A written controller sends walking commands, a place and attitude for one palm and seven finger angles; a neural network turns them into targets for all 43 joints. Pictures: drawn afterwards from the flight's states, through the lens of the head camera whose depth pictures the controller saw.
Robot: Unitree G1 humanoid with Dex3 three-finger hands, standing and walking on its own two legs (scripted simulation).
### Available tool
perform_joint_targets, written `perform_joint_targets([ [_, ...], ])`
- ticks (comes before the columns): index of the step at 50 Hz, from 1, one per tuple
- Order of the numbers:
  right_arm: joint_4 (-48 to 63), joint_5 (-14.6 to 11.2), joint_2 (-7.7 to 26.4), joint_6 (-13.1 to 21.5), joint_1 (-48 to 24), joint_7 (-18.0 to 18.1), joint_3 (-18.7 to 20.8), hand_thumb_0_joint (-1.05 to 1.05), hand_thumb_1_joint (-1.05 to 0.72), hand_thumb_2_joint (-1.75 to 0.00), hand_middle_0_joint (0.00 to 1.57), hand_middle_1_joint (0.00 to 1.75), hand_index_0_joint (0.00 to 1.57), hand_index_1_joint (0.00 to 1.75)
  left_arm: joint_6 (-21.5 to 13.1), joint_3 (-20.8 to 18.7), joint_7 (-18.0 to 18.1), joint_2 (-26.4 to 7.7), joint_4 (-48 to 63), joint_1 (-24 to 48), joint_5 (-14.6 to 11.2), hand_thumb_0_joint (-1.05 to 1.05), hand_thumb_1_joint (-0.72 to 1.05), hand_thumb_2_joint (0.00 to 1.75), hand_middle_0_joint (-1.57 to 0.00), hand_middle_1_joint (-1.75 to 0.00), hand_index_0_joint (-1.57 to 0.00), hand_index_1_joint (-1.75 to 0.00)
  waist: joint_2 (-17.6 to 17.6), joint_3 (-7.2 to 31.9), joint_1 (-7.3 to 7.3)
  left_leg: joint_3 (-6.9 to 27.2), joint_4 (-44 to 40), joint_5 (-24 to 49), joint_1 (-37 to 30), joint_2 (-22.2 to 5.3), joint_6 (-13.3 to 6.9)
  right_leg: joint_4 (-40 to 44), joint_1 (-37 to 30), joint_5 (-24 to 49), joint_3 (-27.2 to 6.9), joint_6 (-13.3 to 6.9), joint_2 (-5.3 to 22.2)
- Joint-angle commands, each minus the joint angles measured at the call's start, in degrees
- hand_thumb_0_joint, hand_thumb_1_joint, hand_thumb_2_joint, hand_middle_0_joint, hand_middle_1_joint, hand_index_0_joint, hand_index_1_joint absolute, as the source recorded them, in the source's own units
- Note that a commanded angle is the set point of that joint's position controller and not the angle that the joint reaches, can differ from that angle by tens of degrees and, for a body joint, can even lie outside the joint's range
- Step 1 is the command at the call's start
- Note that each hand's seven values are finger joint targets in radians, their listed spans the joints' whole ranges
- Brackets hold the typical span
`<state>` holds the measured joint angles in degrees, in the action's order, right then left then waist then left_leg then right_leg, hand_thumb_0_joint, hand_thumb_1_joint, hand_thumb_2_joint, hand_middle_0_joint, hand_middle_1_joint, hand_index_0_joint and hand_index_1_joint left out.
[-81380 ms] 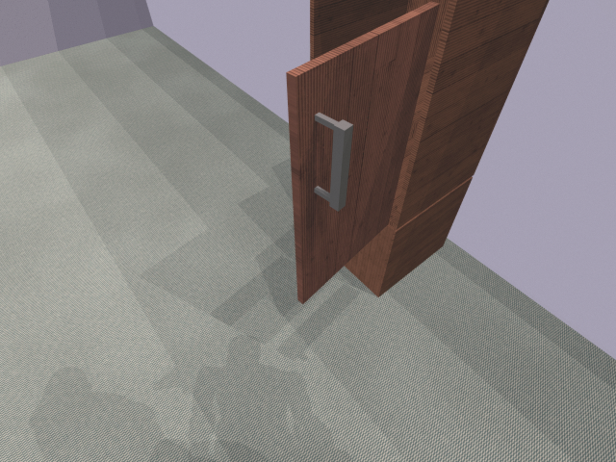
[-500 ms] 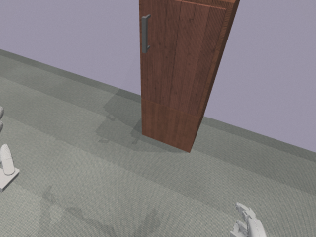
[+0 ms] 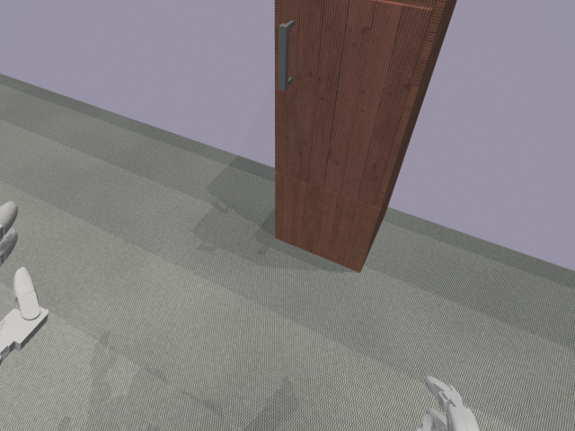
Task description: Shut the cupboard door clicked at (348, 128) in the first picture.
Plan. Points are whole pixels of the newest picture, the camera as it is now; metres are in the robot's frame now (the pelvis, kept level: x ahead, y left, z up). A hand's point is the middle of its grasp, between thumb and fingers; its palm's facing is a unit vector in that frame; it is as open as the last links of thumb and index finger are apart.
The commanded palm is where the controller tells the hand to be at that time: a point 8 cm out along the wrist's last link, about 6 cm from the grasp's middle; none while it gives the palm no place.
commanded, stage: let the arm hang, fingers relaxed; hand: left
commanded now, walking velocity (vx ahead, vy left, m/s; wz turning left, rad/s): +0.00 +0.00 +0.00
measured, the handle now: (287, 56) +0.99 +0.07 +0.09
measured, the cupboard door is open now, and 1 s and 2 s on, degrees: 0 0 0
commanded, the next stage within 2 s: look to check the result in 1.14 s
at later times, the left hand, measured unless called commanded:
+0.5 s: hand out of the picture -0.02 +0.18 -0.18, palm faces +0.03 -0.98 -0.17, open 7.2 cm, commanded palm none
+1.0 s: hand out of the picture +0.00 +0.15 -0.18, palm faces +0.03 -0.99 -0.16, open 7.4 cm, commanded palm none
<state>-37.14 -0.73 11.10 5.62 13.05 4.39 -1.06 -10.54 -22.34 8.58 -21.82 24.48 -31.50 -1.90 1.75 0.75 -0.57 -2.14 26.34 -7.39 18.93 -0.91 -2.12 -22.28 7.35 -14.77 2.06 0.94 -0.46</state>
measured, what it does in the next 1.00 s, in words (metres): stands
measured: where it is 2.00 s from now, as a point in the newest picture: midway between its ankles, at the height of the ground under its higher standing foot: outside the picture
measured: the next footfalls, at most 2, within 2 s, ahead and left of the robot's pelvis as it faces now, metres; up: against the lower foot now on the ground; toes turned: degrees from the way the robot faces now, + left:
none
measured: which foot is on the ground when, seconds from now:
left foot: down 0.00-1.00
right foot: down 0.00-1.00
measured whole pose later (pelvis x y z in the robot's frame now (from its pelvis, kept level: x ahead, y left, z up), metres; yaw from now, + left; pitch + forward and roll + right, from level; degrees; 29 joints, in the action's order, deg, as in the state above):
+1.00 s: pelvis +0.02 -0.01 +0.00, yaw +0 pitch -2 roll +0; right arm -65.8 0.4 8.9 -0.9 16.1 1.6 -0.1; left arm 0.0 0.4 1.9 -6.9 -65.6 -18.7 0.7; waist -0.2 -1.0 1.0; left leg -2.4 24.0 -8.2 13.9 0.9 -1.7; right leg -24.2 4.2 -18.1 2.0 0.5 1.4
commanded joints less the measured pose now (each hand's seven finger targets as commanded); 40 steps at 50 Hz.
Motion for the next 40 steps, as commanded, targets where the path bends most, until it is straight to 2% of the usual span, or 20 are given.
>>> perform_joint_targets([
  [1,9.0,0.2,7.5,3.0,-6.8,1.0,2.7,0.00,-0.90,-0.90,0.20,0.30,0.20,0.30,-3.3,-6.3,1.0,-11.3,11.4,6.5,-0.1,0.00,0.90,0.90,-0.20,-0.30,-0.20,-0.30,1.9,1.6,0.44,5.2,-6.3,-12.1,-5.7,-3.1,1.1,6.8,6.6,-3.9,-4.3,-1.1,1.6],
  [2,-4.8,0.9,18.5,5.1,-8.0,-4.6,4.9,0.00,-0.90,-0.90,0.20,0.30,0.20,0.30,5.4,15.8,-7.3,-0.8,-33.0,5.3,4.2,0.00,0.90,0.90,-0.20,-0.30,-0.20,-0.30,2.7,-1.1,2.41,7.7,4.4,7.7,0.5,-5.0,0.3,-3.5,9.6,7.4,-0.9,-2.9,6.1],
  [3,-4.6,0.1,15.4,1.2,-4.2,-4.7,4.9,0.00,-0.90,-0.90,0.20,0.30,0.20,0.30,9.4,14.9,-7.9,-1.4,-34.1,6.2,3.4,0.00,0.90,0.90,-0.20,-0.30,-0.20,-0.30,2.9,2.9,1.98,5.4,4.3,10.6,-4.5,-5.2,1.1,-2.6,9.8,5.6,-4.0,-2.8,6.1],
  [4,-3.3,0.1,15.1,0.1,-3.8,-4.6,4.7,0.00,-0.90,-0.90,0.20,0.30,0.20,0.30,10.5,15.5,-8.1,-1.1,-33.0,7.2,3.2,0.00,0.90,0.90,-0.20,-0.30,-0.20,-0.30,3.2,2.1,1.98,5.5,4.0,8.2,-4.7,-5.7,0.8,-2.9,11.4,1.1,-3.0,-2.5,5.6],
  [5,-4.1,0.7,15.1,-0.3,-4.2,-4.6,4.3,0.00,-0.90,-0.90,0.20,0.30,0.20,0.30,10.4,15.9,-8.3,-0.6,-35.4,8.3,3.4,0.00,0.90,0.90,-0.20,-0.30,-0.20,-0.30,2.1,3.0,1.39,7.5,2.8,5.9,-2.3,-6.6,-0.1,-4.8,11.2,-2.8,-2.0,-2.4,4.5],
  [7,-4.4,1.2,15.6,-1.5,-5.3,-4.5,3.7,0.00,-0.90,-0.90,0.20,0.30,0.20,0.30,10.1,16.6,-8.4,-1.9,-41.4,10.1,3.7,0.00,0.90,0.90,-0.20,-0.30,-0.20,-0.30,-5.2,1.7,0.50,10.1,0.7,4.9,1.0,-6.5,-1.2,-4.9,7.4,-2.7,-2.4,-2.4,3.7],
  [9,-5.7,1.6,15.3,-2.3,-6.1,-4.5,3.3,0.00,-0.90,-0.90,0.20,0.30,0.20,0.30,9.8,17.4,-8.4,-3.0,-48.3,12.7,3.7,0.00,0.90,0.90,-0.20,-0.30,-0.20,-0.30,-12.1,2.0,0.65,9.4,2.2,6.2,-0.9,-4.7,-0.8,-2.7,8.0,0.4,-5.1,-3.4,5.9],
  [10,-6.2,1.6,15.2,-2.7,-5.6,-4.6,3.3,0.00,-0.90,-0.90,0.20,0.30,0.20,0.30,9.7,17.8,-8.3,-3.5,-51.6,14.1,3.6,0.00,0.90,0.90,-0.20,-0.30,-0.20,-0.30,-13.5,2.6,1.11,8.7,3.5,8.4,-3.0,-3.8,-0.4,-2.5,8.4,3.2,-5.9,-4.2,7.1],
  [11,-6.9,1.7,14.7,-3.2,-4.9,-4.7,3.1,0.00,-0.90,-0.90,0.20,0.30,0.20,0.30,9.8,18.3,-8.1,-3.5,-54.8,14.6,3.4,0.00,0.90,0.90,-0.20,-0.30,-0.20,-0.30,-12.6,3.3,1.30,7.9,3.9,10.3,-4.5,-3.4,-0.1,-2.7,8.2,5.1,-5.8,-4.6,7.8],
  [12,-8.2,1.8,13.5,-3.7,-4.6,-4.6,2.7,0.00,-0.90,-0.90,0.20,0.30,0.20,0.30,10.1,19.0,-8.0,-2.5,-57.8,15.1,3.2,0.00,0.90,0.90,-0.20,-0.30,-0.20,-0.30,-9.4,3.3,1.53,7.6,3.2,10.3,-5.4,-3.2,0.2,-2.8,8.0,5.0,-5.8,-4.5,8.0],
  [15,-11.1,1.9,11.8,-4.8,-4.7,-4.4,2.0,0.00,-0.90,-0.90,0.20,0.30,0.20,0.30,10.5,20.3,-7.5,-0.9,-66.4,14.1,2.8,0.00,0.90,0.90,-0.20,-0.30,-0.20,-0.30,2.8,2.4,1.05,8.8,-1.5,6.1,-5.3,-3.9,0.1,-1.8,5.6,0.2,-5.3,-2.9,6.3],
  [16,-11.7,1.8,12.1,-5.0,-4.6,-4.3,2.0,0.00,-0.90,-0.90,0.20,0.30,0.20,0.30,10.5,20.3,-7.5,-1.5,-68.8,13.4,2.9,0.00,0.90,0.90,-0.20,-0.30,-0.20,-0.30,4.3,2.1,0.61,9.4,-2.1,5.2,-4.6,-4.0,0.0,-1.1,4.1,-0.2,-5.2,-2.8,6.0],
  [20,-15.9,1.7,9.6,-5.4,-2.4,-3.4,1.9,0.00,-0.90,-0.90,0.20,0.30,0.20,0.30,10.4,20.4,-7.4,1.6,-77.5,11.0,2.6,0.00,0.90,0.90,-0.20,-0.30,-0.20,-0.30,10.4,1.8,0.57,9.3,-4.6,0.0,-5.7,-3.9,0.3,1.3,2.4,-0.7,-4.8,-3.3,5.8],
  [21,-16.6,1.5,10.1,-5.5,-1.7,-3.2,2.1,0.00,-0.90,-0.90,0.20,0.30,0.20,0.30,10.4,20.3,-7.4,1.2,-79.0,10.5,2.6,0.00,0.90,0.90,-0.20,-0.30,-0.20,-0.30,9.6,1.8,0.46,9.5,-4.4,0.5,-6.4,-4.0,0.2,1.9,2.0,0.0,-4.5,-3.4,5.7],
  [24,-19.1,1.4,9.2,-5.7,0.2,-2.8,2.2,0.00,-0.90,-0.90,0.20,0.30,0.20,0.30,10.3,20.9,-7.5,2.8,-83.1,9.9,2.5,0.00,0.90,0.90,-0.20,-0.30,-0.20,-0.30,6.6,0.4,0.93,9.4,-5.3,-0.7,-7.7,-4.3,0.3,3.5,2.8,-0.5,-4.4,-3.4,5.8],
  [26,-20.4,1.1,9.6,-5.8,1.3,-2.6,2.4,0.00,-0.90,-0.90,0.20,0.30,0.20,0.30,10.2,21.0,-7.4,2.9,-85.0,9.7,2.5,0.00,0.90,0.90,-0.20,-0.30,-0.20,-0.30,3.1,-1.4,1.08,9.6,-6.0,-1.1,-8.1,-4.6,0.2,4.3,3.7,-1.1,-3.8,-3.2,5.6],
  [30,-22.8,1.2,8.2,-6.1,3.1,-2.4,2.4,0.00,-0.90,-0.90,0.20,0.30,0.20,0.30,10.3,21.5,-7.2,4.8,-87.9,8.7,2.6,0.00,0.90,0.90,-0.20,-0.30,-0.20,-0.30,-2.9,-4.9,1.37,8.6,-6.6,-2.0,-8.7,-4.5,0.1,5.4,5.9,-2.6,-3.6,-2.9,5.9],
  [31,-23.1,1.1,8.2,-6.1,3.4,-2.5,2.4,0.00,-0.90,-0.90,0.20,0.30,0.20,0.30,10.2,21.6,-7.1,4.8,-88.4,8.1,2.5,0.00,0.90,0.90,-0.20,-0.30,-0.20,-0.30,-3.9,-4.6,1.22,8.3,-6.5,-1.0,-9.4,-4.5,0.0,5.6,6.1,-2.4,-3.7,-2.9,6.0],
  [34,-24.5,1.2,6.7,-6.3,4.1,-2.6,2.1,0.00,-0.90,-0.90,0.20,0.30,0.20,0.30,10.4,22.0,-6.8,6.1,-89.4,7.4,2.5,0.00,0.90,0.90,-0.20,-0.30,-0.20,-0.30,-5.4,-5.8,1.43,7.8,-7.0,-2.9,-9.5,-4.3,0.2,5.6,7.2,-4.2,-3.8,-2.6,6.0],
  [40,-26.2,1.3,4.8,-6.3,4.8,-2.6,1.9,0.00,-0.90,-0.90,0.20,0.30,0.20,0.30,10.4,22.0,-6.5,7.1,-90.1,6.8,2.6,0.00,0.90,0.90,-0.20,-0.30,-0.20,-0.30,-5.3,-7.4,1.24,6.9,-7.3,-1.9,-8.4,-4.0,0.2,5.2,7.2,-3.5,-4.1,-2.5,5.9],
])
